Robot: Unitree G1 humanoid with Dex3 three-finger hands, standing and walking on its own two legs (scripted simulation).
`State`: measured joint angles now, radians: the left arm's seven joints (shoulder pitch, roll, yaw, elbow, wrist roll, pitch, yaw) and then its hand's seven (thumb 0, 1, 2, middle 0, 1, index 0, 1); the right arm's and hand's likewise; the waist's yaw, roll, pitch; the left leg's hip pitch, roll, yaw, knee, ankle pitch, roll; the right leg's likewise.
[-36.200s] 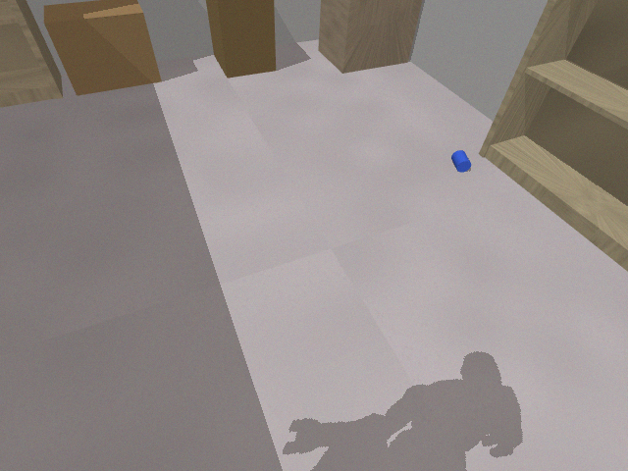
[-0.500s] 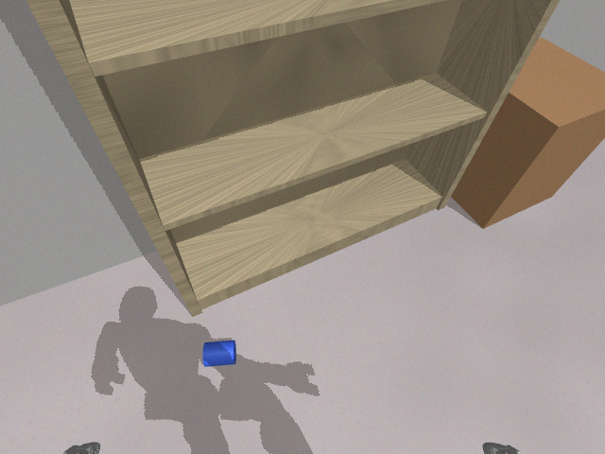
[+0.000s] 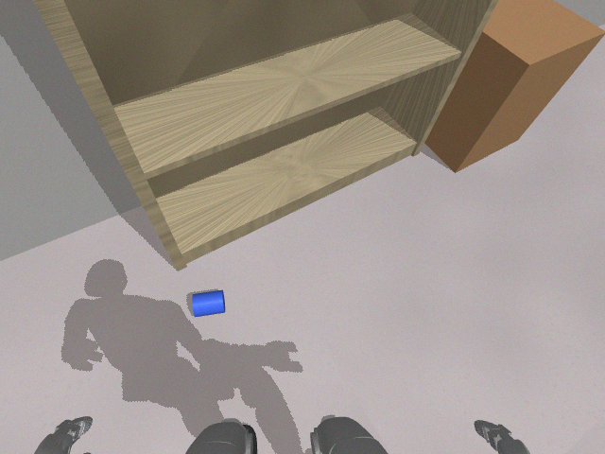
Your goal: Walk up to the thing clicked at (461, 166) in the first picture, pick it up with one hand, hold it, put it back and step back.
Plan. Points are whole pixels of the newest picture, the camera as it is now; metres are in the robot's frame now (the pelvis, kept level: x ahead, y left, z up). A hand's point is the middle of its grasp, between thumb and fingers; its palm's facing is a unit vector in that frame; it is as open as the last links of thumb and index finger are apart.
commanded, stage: step back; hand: left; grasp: from above
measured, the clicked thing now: (209, 303) +0.54 +0.24 -0.72
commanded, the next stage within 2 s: none
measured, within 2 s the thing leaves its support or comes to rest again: neither
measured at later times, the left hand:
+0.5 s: hand out of the picture +0.00 +0.26 -0.15, palm faces +0.04 -0.93 -0.37, open 7.4 cm
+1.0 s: hand out of the picture -0.25 +0.21 -0.13, palm faces -0.01 -0.91 -0.42, open 7.4 cm
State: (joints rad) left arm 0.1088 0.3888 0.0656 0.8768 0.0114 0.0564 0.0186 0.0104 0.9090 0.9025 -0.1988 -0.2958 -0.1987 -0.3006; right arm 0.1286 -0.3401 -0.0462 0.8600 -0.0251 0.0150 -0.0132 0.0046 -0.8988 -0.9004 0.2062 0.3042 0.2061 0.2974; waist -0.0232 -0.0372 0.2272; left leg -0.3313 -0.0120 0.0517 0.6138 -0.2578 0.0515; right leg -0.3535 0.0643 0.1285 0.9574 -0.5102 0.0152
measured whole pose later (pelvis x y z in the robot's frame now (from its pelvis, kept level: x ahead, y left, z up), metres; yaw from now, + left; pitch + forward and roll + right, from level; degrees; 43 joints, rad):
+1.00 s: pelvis -0.31 -0.06 +0.00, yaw -3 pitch -3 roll +3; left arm 0.26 0.35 0.07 0.86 0.04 0.05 -0.01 0.01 0.91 0.90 -0.20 -0.30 -0.20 -0.30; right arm 0.12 -0.40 -0.06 0.85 -0.01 0.07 -0.01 0.01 -0.90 -0.90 0.20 0.30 0.20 0.30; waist 0.05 0.02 0.15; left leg -0.53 -0.07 -0.12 0.99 -0.45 -0.01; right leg -0.25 -0.01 0.07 0.68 -0.37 -0.03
